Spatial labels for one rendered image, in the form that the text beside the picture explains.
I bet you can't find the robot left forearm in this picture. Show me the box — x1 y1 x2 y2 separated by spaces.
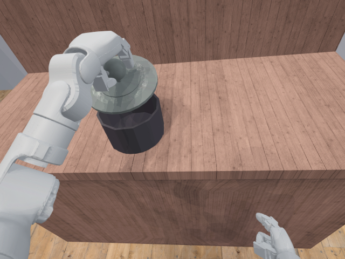
0 45 101 184

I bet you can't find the right robot hand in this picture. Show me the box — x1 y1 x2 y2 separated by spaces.
253 213 296 259

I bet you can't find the table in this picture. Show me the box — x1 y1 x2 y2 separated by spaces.
0 0 345 249

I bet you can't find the pot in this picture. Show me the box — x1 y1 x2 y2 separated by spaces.
96 94 164 154

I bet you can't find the knob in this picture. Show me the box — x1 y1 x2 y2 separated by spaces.
103 58 126 81

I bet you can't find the robot left upper arm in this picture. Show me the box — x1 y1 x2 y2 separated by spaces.
0 163 60 259

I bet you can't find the left robot hand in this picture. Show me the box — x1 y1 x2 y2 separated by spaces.
69 31 134 92

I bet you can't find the lid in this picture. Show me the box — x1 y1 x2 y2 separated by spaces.
91 55 158 114

